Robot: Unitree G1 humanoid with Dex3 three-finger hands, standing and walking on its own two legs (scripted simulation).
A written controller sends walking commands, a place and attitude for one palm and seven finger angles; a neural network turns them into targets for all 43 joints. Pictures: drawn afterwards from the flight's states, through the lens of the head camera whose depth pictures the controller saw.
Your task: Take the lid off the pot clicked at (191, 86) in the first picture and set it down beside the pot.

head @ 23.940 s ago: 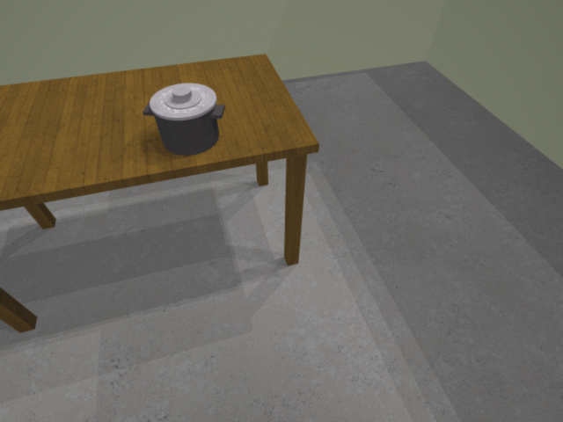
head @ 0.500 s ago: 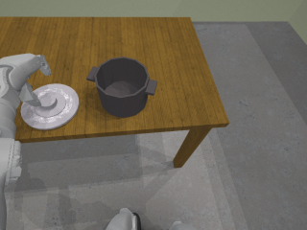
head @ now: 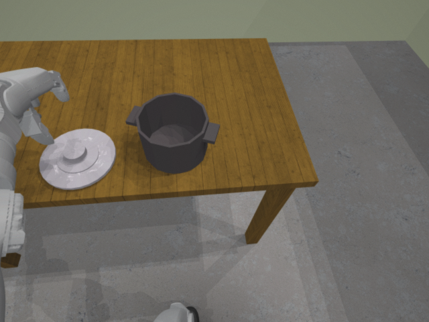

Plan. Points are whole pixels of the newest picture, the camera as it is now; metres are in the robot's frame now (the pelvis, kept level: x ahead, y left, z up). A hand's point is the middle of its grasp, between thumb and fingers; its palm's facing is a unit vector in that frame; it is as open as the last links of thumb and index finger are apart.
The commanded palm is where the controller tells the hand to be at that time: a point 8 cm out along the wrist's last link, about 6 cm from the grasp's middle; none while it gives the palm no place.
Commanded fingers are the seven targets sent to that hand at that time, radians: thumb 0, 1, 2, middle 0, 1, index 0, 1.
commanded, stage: raise the empty hand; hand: left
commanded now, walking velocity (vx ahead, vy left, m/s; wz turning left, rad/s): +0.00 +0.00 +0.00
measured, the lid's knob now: (75, 152) +0.50 +0.31 -0.06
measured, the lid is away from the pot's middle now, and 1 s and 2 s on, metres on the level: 0.24 0.24 0.24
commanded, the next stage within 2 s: draw the hand back to the body in 0.12 s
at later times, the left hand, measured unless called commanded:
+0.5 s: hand (30, 123) +0.44 +0.31 +0.11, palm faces -0.38 -0.12 -0.92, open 11.0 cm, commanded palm +0.44 +0.30 +0.17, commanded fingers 0.00 0.03 0.56 -0.32 -0.91 -0.32 -0.91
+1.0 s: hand (53, 110) +0.42 +0.24 +0.16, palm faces +0.32 -0.91 -0.25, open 10.8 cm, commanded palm +0.36 +0.29 +0.18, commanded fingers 0.00 0.25 0.65 -0.29 -0.76 -0.29 -0.76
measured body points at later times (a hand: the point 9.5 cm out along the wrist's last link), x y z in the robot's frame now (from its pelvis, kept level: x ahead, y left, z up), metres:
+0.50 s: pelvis +0.00 +0.00 +0.01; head +0.07 +0.01 +0.45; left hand +0.46 +0.31 +0.16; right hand +0.05 -0.28 -0.11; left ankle +0.06 +0.06 -0.72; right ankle -0.03 -0.13 -0.71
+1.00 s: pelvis +0.01 -0.02 +0.03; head +0.03 -0.01 +0.48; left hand +0.40 +0.29 +0.17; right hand +0.14 -0.26 -0.07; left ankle +0.06 +0.06 -0.72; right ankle -0.03 -0.13 -0.71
